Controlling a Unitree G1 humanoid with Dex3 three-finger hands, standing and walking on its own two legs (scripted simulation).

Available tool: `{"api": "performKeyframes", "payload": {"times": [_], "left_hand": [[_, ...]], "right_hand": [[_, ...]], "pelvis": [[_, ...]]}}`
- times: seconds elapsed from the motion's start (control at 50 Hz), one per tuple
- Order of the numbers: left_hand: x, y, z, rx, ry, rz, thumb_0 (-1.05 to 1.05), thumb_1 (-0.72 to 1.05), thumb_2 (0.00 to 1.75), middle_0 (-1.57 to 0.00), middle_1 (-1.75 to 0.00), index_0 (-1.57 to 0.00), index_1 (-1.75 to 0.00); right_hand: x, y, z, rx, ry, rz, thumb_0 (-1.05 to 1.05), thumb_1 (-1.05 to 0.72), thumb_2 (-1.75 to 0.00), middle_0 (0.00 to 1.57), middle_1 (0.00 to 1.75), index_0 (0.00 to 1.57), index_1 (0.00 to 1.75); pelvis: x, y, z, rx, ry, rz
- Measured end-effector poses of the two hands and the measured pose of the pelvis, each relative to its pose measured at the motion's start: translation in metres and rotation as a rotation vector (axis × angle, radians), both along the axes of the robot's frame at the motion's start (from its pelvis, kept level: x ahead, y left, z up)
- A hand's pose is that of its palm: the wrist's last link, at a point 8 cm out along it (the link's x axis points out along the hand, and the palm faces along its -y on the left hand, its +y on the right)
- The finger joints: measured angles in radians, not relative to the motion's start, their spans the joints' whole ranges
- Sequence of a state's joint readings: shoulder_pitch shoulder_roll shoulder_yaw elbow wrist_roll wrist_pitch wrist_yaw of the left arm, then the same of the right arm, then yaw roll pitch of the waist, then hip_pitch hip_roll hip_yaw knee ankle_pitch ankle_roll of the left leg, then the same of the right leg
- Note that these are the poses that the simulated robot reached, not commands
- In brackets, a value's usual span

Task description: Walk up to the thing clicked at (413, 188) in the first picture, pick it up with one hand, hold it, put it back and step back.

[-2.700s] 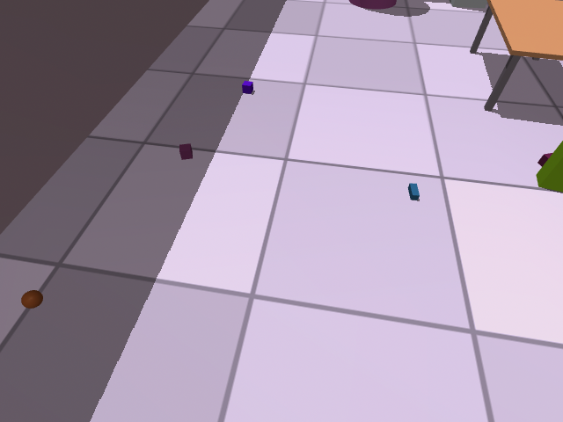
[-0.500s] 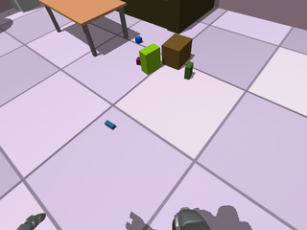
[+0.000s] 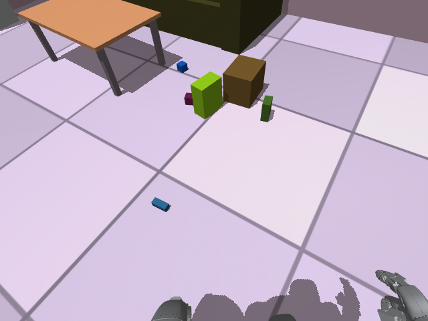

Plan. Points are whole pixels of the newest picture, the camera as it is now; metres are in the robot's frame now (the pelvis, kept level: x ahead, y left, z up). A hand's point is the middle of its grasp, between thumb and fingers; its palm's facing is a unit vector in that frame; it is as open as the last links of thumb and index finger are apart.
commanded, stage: walk up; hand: left
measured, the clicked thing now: (160, 204) +0.72 +0.32 -0.71
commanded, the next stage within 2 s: none
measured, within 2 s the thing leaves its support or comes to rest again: neither
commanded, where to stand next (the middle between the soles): +0.26 +0.29 m, yaw -29 degrees
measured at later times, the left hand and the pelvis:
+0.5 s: hand (5, 271) +0.23 +0.46 -0.08, palm faces -0.19 -0.77 -0.61, open 7.4 cm; pelvis +0.10 +0.17 +0.01, yaw -13 degrees
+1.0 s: hand out of the picture +0.36 +0.59 -0.12, palm faces -0.41 -0.80 -0.44, open 7.4 cm; pelvis +0.17 +0.36 +0.03, yaw -24 degrees
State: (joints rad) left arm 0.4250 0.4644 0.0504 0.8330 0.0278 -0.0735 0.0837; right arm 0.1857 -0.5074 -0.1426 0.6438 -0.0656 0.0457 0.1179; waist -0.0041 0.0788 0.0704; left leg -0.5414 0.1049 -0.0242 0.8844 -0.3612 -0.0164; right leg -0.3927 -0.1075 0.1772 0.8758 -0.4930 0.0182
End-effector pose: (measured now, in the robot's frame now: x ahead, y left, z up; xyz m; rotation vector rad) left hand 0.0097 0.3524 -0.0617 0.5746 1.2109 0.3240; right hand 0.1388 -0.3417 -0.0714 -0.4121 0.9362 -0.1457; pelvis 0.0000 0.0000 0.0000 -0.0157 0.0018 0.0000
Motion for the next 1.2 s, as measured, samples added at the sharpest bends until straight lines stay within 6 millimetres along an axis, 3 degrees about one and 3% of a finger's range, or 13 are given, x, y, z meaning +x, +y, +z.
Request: {"api": "performKeyframes", "payload": {"times": [0.04,0.1,0.22,0.3,0.38,0.48,0.62,0.7,0.78,0.88,0.96,1.06,1.2], "left_hand": [[0.018,0.03,-0.008,0.026,0.023,0.004,0.01,0.89,0.9,-0.21,-0.3,-0.21,-0.3],[0.054,0.053,-0.006,0.017,0.024,-0.022,0.01,0.9,0.9,-0.2,-0.3,-0.21,-0.3],[0.133,0.068,0.014,-0.037,-0.023,-0.136,0.01,0.9,0.9,-0.2,-0.3,-0.21,-0.3],[0.178,0.073,0.02,-0.034,-0.083,-0.214,0.01,0.9,0.9,-0.2,-0.3,-0.21,-0.3],[0.202,0.095,0.019,0.0,-0.147,-0.235,0.0,0.9,0.9,-0.21,-0.3,-0.21,-0.3],[0.217,0.131,0.026,0.019,-0.161,-0.258,0.0,0.9,0.9,-0.21,-0.3,-0.21,-0.3],[0.245,0.215,0.015,0.053,-0.126,-0.326,0.0,0.89,0.9,-0.21,-0.3,-0.22,-0.3],[0.269,0.28,-0.004,0.084,-0.1,-0.32,0.0,0.89,0.9,-0.21,-0.3,-0.22,-0.3],[0.297,0.309,-0.009,0.066,-0.061,-0.31,0.01,0.9,0.9,-0.21,-0.3,-0.21,-0.3],[0.329,0.307,-0.006,-0.05,-0.033,-0.362,0.01,0.9,0.9,-0.2,-0.3,-0.21,-0.3],[0.353,0.291,-0.01,-0.135,-0.014,-0.399,0.01,0.9,0.9,-0.2,-0.3,-0.21,-0.3],[0.38,0.261,-0.02,-0.218,0.01,-0.462,0.01,0.9,0.9,-0.2,-0.3,-0.21,-0.3],[0.418,0.203,-0.023,-0.288,0.0,-0.574,0.01,0.9,0.9,-0.2,-0.3,-0.21,-0.3]], "right_hand": [[-0.004,0.02,-0.001,-0.01,-0.002,-0.027,0.01,-0.9,-0.9,0.2,0.3,0.2,0.3],[-0.022,0.05,0.0,0.016,0.051,-0.099,0.01,-0.9,-0.9,0.2,0.3,0.2,0.3],[-0.063,0.1,0.0,0.069,0.172,-0.215,0.01,-0.9,-0.9,0.21,0.3,0.2,0.3],[-0.077,0.123,-0.018,0.098,0.225,-0.275,0.01,-0.9,-0.9,0.21,0.3,0.2,0.3],[-0.068,0.147,-0.038,0.107,0.251,-0.293,0.01,-0.9,-0.9,0.21,0.3,0.2,0.3],[-0.037,0.179,-0.038,0.116,0.193,-0.284,0.01,-0.9,-0.9,0.21,0.3,0.2,0.3],[-0.008,0.224,-0.035,0.051,0.108,-0.307,0.01,-0.9,-0.9,0.21,0.3,0.2,0.3],[-0.01,0.266,-0.038,-0.006,0.094,-0.348,0.01,-0.9,-0.9,0.2,0.3,0.2,0.3],[-0.033,0.322,-0.035,0.032,0.146,-0.434,0.01,-0.9,-0.9,0.2,0.3,0.2,0.3],[-0.063,0.383,-0.021,0.084,0.24,-0.512,0.01,-0.9,-0.9,0.21,0.3,0.2,0.3],[-0.085,0.41,-0.009,0.082,0.308,-0.56,0.01,-0.9,-0.9,0.21,0.3,0.21,0.3],[-0.103,0.42,0.006,0.047,0.341,-0.635,0.01,-0.9,-0.9,0.21,0.3,0.21,0.3],[-0.112,0.407,0.014,0.02,0.325,-0.702,0.01,-0.9,-0.9,0.21,0.3,0.21,0.3]], "pelvis": [[0.007,0.021,-0.004,0.009,-0.009,-0.026],[0.02,0.042,0.007,0.006,-0.017,-0.063],[0.05,0.079,0.028,0.007,-0.016,-0.117],[0.071,0.099,0.022,0.009,-0.019,-0.15],[0.082,0.122,0.01,-0.026,-0.039,-0.18],[0.094,0.162,0.01,-0.023,-0.046,-0.211],[0.113,0.24,-0.007,0.0,-0.023,-0.275],[0.127,0.295,-0.024,0.02,-0.034,-0.31],[0.141,0.324,-0.011,-0.004,-0.043,-0.346],[0.159,0.345,0.013,-0.005,-0.04,-0.374],[0.17,0.357,0.023,-0.002,-0.037,-0.396],[0.178,0.363,0.03,0.0,-0.038,-0.439],[0.182,0.354,0.033,-0.002,-0.032,-0.498]]}}
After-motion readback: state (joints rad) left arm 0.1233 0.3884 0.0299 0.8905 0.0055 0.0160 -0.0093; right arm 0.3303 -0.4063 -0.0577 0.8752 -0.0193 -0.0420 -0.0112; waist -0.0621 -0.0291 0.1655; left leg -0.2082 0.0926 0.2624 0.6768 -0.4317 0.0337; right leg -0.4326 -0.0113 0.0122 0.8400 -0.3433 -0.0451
